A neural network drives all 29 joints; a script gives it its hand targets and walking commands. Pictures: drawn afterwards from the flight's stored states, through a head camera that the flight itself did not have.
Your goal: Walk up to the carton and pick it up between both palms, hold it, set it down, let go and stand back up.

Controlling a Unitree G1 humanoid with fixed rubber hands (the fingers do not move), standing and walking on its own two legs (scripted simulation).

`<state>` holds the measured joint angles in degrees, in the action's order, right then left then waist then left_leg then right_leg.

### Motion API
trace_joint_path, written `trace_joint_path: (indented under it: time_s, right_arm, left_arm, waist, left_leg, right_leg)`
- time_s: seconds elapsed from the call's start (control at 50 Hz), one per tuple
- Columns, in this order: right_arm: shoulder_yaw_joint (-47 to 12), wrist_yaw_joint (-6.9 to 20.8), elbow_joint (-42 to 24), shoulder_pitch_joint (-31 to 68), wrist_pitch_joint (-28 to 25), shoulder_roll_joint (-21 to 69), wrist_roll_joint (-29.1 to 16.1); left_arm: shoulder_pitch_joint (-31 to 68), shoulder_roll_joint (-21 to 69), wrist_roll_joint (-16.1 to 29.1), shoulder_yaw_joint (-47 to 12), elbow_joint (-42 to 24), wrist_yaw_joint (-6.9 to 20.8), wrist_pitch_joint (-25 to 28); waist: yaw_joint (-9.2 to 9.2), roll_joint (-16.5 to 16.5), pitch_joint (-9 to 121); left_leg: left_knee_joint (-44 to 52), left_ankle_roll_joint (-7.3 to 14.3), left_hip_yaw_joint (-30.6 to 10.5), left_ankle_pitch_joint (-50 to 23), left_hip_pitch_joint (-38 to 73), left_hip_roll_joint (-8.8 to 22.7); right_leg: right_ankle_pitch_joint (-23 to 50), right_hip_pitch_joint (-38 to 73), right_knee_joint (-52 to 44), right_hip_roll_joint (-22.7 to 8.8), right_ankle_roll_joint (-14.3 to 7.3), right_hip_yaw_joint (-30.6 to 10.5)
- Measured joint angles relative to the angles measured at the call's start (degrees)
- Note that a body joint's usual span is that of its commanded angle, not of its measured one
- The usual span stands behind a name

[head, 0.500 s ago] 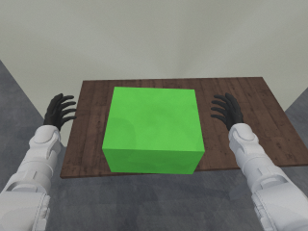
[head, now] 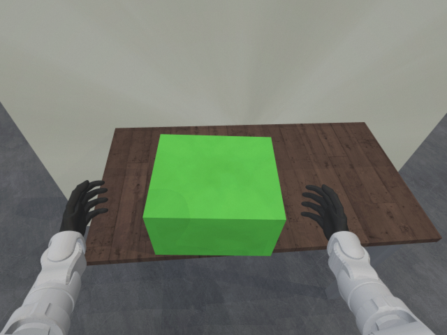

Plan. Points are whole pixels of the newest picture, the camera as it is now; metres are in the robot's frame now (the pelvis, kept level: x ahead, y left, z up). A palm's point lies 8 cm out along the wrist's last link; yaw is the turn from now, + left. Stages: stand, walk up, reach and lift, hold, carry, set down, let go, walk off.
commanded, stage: set down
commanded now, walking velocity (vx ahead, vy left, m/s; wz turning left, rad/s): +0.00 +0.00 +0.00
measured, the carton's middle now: (214, 194) +0.44 +0.03 -0.05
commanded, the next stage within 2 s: let go in 1.58 s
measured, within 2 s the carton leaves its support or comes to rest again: neither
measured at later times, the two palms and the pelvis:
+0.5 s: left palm (77, 272) +0.24 +0.27 -0.02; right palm (344, 274) +0.26 -0.22 -0.03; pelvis +0.01 +0.00 +0.00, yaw +0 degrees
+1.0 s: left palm (89, 285) +0.22 +0.25 -0.05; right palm (350, 296) +0.22 -0.22 -0.05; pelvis +0.03 -0.01 +0.01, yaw -2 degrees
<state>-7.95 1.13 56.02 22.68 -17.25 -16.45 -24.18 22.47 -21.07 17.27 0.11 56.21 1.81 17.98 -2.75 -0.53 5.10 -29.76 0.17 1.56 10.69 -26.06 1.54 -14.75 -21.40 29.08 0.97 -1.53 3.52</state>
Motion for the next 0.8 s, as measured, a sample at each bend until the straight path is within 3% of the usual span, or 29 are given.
trace_joint_path:
  time_s: [0.2, 0.34, 0.44, 0.62, 0.8]
  right_arm:
    - [-1.99, -1.52, 3.11, -4.59, -6.60, 1.86, 0.18]
    - [-0.60, -0.16, 0.24, -12.69, -11.25, 2.02, 0.65]
    - [0.59, 1.15, -1.99, -15.37, -12.15, 1.92, 1.59]
    - [0.58, 1.02, -3.83, -19.06, -12.85, 3.99, 5.28]
    - [1.31, 0.12, -3.72, -21.11, -11.18, 4.44, 8.42]
  left_arm:
    - [-6.37, 2.37, -3.51, 3.18, -1.18, 2.25, 3.31]
    - [-15.80, 3.15, -3.48, 2.75, -7.44, 0.79, 6.15]
    - [-18.69, 3.16, -3.29, 1.47, -10.55, -0.39, 7.49]
    - [-20.31, 3.76, -2.83, 1.27, -9.15, -0.21, 7.60]
    - [-22.39, 4.57, -4.10, 1.57, -10.10, -0.12, 3.77]
  waist:
    - [0.35, -0.47, -1.20]
    - [0.24, -1.53, -2.78]
    - [0.33, -1.10, -3.83]
    - [0.52, -0.56, -4.75]
    - [1.03, -1.15, -6.96]
  left_leg:
    - [-0.75, -0.07, -0.38, 1.33, 2.69, -0.11]
    - [-2.38, -0.21, -0.20, 2.86, 4.31, 0.24]
    - [-3.08, -0.14, -0.15, 3.25, 4.87, 0.20]
    - [-2.47, -0.23, 0.49, 3.35, 6.81, -0.32]
    - [-0.56, -0.56, 0.75, 3.24, 9.96, -0.24]
  right_leg:
    - [-1.04, 3.12, 0.03, 0.04, 0.05, 0.04]
    - [-2.06, 4.87, 1.02, 0.40, -0.03, -0.35]
    - [-2.51, 5.28, 1.95, 0.39, -0.03, -0.55]
    - [-3.50, 6.11, 3.32, -0.11, -0.07, -1.35]
    - [-3.40, 8.92, 1.75, 0.11, -0.33, -1.86]
